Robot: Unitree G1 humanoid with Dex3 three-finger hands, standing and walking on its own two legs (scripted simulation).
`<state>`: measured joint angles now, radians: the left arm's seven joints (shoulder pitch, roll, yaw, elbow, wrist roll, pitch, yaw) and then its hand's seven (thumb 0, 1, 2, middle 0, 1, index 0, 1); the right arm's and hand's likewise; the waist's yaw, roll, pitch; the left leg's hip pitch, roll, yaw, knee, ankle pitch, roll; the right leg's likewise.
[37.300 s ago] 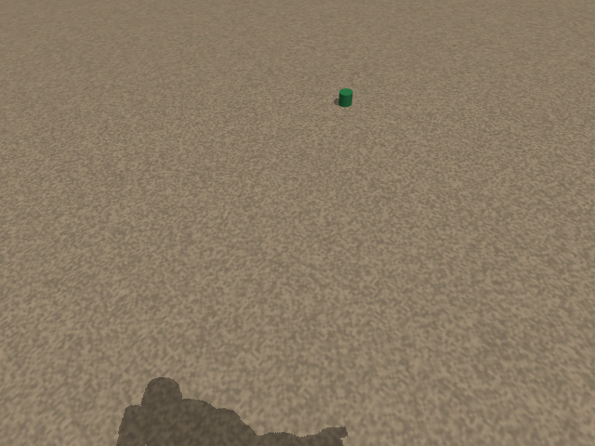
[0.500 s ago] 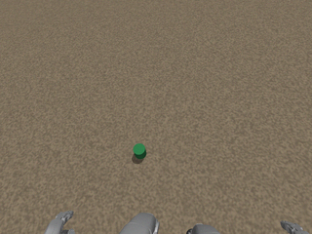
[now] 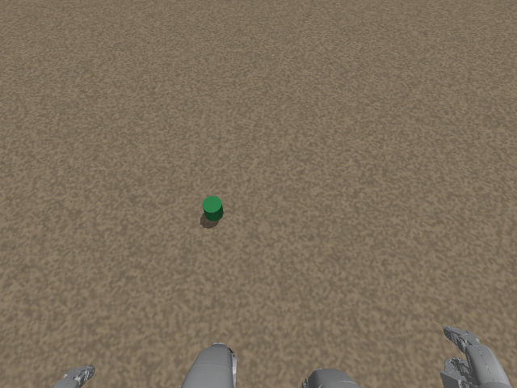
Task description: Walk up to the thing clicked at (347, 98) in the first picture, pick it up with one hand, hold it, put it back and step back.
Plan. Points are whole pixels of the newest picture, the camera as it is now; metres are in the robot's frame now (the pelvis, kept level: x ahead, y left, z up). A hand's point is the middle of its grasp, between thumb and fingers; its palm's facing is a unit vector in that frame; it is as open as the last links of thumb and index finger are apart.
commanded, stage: step back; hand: left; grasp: from above
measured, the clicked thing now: (213, 208) +0.76 +0.26 -0.72
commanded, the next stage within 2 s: stand in 1.92 s
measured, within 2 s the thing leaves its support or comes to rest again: neither
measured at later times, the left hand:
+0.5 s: hand out of the picture -0.06 +0.24 -0.15, palm faces +0.09 -0.92 -0.38, open 7.4 cm
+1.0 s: hand out of the picture -0.30 +0.20 -0.12, palm faces +0.06 -0.89 -0.45, open 7.4 cm
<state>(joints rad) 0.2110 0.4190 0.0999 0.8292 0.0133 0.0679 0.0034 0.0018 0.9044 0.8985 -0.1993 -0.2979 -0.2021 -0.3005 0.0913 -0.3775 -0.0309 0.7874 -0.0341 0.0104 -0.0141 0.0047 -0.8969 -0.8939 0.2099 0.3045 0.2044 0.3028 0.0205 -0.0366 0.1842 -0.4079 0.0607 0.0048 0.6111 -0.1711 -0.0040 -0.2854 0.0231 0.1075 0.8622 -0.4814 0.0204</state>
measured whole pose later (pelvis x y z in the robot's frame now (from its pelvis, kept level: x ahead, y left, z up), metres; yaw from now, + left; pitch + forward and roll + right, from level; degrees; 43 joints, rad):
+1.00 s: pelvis -0.31 -0.08 +0.01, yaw +2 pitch -2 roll +1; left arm 0.30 0.36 0.07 0.96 0.05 0.00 0.01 0.00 0.90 0.90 -0.20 -0.30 -0.21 -0.30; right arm 0.22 -0.43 -0.06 0.92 -0.02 0.05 0.01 0.01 -0.90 -0.89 0.20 0.30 0.20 0.30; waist 0.03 0.05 0.06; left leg -0.42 -0.04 -0.13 0.93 -0.41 -0.01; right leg -0.24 -0.02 0.03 0.63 -0.36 0.00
